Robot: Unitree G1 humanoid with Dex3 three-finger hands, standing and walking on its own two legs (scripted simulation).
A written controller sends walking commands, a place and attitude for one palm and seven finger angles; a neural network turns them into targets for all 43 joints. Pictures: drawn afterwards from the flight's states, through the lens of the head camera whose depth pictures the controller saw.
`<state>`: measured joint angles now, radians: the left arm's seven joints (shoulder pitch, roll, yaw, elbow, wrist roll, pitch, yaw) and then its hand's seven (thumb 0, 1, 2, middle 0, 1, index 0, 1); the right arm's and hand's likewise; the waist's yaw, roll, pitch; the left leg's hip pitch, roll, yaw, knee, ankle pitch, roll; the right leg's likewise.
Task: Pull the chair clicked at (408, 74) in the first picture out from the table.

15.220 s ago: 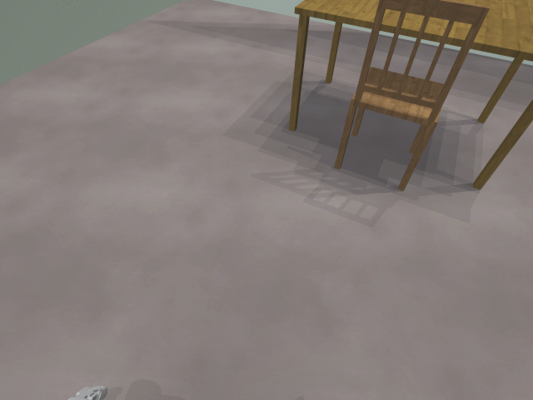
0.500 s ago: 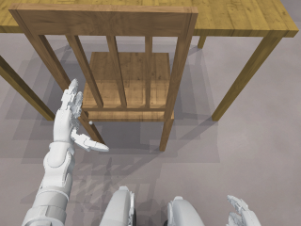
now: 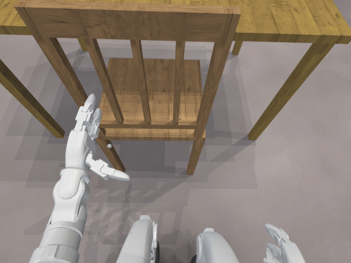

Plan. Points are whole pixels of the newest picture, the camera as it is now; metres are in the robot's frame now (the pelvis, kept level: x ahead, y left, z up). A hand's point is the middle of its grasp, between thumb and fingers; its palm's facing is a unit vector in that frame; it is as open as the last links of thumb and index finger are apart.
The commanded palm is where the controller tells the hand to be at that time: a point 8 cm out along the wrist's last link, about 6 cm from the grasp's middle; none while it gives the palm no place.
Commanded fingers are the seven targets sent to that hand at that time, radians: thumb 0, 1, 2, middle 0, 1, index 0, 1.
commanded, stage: aim the fingers beside a spindle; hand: left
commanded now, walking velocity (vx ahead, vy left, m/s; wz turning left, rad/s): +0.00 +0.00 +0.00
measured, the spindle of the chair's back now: (143, 90) +0.52 +0.10 +0.03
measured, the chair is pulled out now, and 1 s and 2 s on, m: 0.00 0.00 0.00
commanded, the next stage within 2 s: push the fingers through the gap in 2.00 s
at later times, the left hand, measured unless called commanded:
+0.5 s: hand (108, 142) +0.36 +0.17 +0.03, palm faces +0.04 -1.00 -0.07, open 16.9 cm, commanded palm +0.34 +0.20 +0.02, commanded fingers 0.00 -0.50 0.30 -0.06 -0.08 -0.06 -0.08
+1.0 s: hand (113, 146) +0.36 +0.16 +0.01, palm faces -0.01 -1.00 -0.05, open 16.9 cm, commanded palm +0.34 +0.21 +0.02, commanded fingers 0.00 -0.50 0.30 -0.06 -0.08 -0.06 -0.08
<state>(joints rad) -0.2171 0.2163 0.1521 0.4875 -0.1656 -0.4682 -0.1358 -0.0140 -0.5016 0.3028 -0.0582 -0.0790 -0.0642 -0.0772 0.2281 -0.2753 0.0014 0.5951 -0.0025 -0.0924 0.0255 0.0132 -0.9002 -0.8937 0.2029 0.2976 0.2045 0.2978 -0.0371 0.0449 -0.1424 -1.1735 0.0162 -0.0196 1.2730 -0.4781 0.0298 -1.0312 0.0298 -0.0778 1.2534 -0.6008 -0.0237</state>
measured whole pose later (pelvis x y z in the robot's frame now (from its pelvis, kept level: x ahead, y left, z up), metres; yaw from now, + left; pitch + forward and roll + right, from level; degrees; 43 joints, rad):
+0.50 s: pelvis +0.00 +0.00 +0.00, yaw +0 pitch +21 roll -4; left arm -0.23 0.22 0.14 0.47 -0.13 -0.49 -0.07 -0.01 -0.50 0.30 -0.06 -0.08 -0.07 -0.08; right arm 0.22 -0.27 0.00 0.59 -0.01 -0.07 0.04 0.01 -0.90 -0.89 0.20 0.30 0.20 0.30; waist -0.04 0.05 -0.14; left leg -1.18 0.01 -0.02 1.29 -0.48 0.03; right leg -1.03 0.03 -0.08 1.27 -0.60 -0.02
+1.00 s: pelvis +0.00 -0.01 +0.00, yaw +0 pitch +22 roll -3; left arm -0.24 0.23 0.15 0.55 -0.17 -0.44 -0.15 -0.01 -0.50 0.30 -0.06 -0.08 -0.06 -0.08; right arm 0.23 -0.28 0.00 0.59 0.01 -0.07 0.02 0.01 -0.90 -0.89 0.20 0.30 0.20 0.30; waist -0.04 0.05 -0.15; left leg -1.18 0.02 -0.03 1.27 -0.48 0.02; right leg -1.04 0.03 -0.08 1.27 -0.61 -0.04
